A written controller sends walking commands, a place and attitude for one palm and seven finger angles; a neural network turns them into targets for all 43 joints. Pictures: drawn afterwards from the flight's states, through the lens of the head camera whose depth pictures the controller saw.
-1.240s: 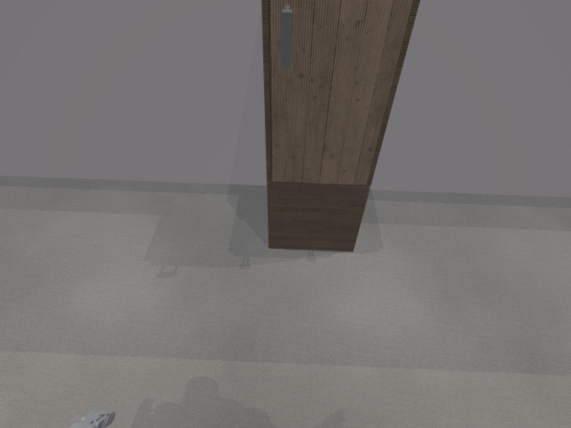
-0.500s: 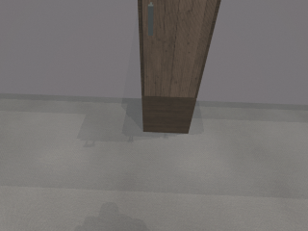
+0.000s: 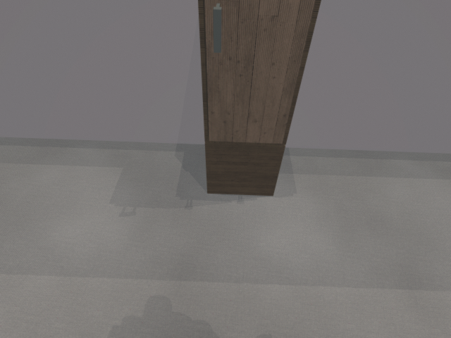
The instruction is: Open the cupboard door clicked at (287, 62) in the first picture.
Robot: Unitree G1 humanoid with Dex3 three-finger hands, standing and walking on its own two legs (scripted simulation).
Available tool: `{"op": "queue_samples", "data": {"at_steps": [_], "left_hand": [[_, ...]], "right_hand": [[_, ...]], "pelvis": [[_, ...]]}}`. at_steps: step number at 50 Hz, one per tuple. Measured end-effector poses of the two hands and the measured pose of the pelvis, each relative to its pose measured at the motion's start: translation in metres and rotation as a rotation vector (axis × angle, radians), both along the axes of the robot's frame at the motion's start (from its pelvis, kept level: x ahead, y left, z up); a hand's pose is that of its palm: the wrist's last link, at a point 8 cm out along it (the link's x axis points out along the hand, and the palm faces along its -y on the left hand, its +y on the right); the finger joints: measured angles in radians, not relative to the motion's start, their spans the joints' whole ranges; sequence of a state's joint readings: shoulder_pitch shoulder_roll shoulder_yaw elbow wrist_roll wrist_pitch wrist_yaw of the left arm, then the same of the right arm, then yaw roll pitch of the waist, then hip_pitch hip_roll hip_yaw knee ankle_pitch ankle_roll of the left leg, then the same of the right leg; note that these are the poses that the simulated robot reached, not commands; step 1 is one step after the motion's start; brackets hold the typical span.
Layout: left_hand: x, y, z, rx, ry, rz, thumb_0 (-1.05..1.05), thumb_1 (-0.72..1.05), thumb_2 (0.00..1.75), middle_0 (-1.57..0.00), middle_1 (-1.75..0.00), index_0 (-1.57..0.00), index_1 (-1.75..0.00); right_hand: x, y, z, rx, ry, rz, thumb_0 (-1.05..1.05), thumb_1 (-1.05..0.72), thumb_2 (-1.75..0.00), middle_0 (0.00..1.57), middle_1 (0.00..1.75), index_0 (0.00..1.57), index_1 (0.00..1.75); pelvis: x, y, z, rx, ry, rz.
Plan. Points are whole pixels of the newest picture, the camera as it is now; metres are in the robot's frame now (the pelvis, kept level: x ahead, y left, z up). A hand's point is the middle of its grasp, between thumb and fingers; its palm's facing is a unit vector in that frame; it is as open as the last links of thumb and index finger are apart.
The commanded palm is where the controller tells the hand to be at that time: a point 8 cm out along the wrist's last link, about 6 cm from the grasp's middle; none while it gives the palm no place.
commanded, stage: look at it before walking up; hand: left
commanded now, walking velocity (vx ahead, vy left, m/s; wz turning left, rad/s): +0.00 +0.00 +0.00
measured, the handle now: (217, 28) +0.95 +0.08 +0.15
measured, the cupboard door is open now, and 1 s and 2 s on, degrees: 0 0 0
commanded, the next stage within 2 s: take the last steps up to it in 0.20 s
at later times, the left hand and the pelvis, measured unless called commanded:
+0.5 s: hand out of the picture +0.06 +0.23 -0.17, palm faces -0.03 -0.96 -0.29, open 7.4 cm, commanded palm none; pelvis +0.02 +0.00 +0.00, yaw -1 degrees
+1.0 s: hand out of the picture +0.01 +0.09 -0.17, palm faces +0.08 -0.99 -0.12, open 7.4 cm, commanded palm none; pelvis +0.17 -0.03 -0.02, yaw -2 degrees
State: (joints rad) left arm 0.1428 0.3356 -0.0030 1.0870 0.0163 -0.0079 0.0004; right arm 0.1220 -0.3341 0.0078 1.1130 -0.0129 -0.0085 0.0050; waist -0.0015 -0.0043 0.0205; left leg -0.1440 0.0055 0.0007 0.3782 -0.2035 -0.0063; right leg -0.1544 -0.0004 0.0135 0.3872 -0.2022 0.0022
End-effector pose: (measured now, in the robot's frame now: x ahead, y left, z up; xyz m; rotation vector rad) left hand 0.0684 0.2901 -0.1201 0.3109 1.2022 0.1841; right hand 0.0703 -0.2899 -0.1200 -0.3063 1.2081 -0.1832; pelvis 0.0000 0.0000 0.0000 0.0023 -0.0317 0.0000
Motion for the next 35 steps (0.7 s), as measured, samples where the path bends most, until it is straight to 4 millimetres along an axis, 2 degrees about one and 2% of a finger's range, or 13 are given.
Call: {"op": "queue_samples", "data": {"at_steps": [17, 21, 28, 35], "left_hand": [[0.000, 0.004, 0.001, 0.004, 0.018, 0.004, 0.00, 0.90, 0.90, -0.21, -0.30, -0.20, -0.30], [-0.004, -0.001, -0.004, -0.002, 0.035, 0.014, 0.00, 0.90, 0.90, -0.20, -0.30, -0.20, -0.30], [-0.022, -0.033, -0.025, -0.072, 0.139, 0.025, 0.00, 0.90, 0.90, -0.20, -0.30, -0.20, -0.30], [-0.027, -0.086, -0.033, -0.123, 0.194, 0.087, 0.00, 0.91, 0.90, -0.20, -0.30, -0.20, -0.30]], "right_hand": [[0.007, 0.001, 0.001, -0.003, 0.001, 0.005, 0.00, -0.91, -0.90, 0.21, 0.30, 0.20, 0.29], [0.004, 0.007, -0.003, 0.009, 0.011, -0.004, 0.00, -0.91, -0.90, 0.20, 0.30, 0.20, 0.29], [-0.016, 0.027, -0.024, 0.092, 0.073, -0.067, 0.00, -0.91, -0.90, 0.20, 0.30, 0.20, 0.29], [-0.039, 0.023, -0.044, 0.148, 0.224, -0.126, 0.00, -0.91, -0.90, 0.21, 0.30, 0.20, 0.29]], "pelvis": [[0.004, 0.002, 0.001, 0.000, 0.001, -0.003], [0.009, 0.002, 0.000, 0.001, 0.003, -0.009], [0.033, -0.009, -0.008, 0.018, 0.011, -0.039], [0.068, -0.036, -0.016, -0.003, 0.022, -0.019]]}}
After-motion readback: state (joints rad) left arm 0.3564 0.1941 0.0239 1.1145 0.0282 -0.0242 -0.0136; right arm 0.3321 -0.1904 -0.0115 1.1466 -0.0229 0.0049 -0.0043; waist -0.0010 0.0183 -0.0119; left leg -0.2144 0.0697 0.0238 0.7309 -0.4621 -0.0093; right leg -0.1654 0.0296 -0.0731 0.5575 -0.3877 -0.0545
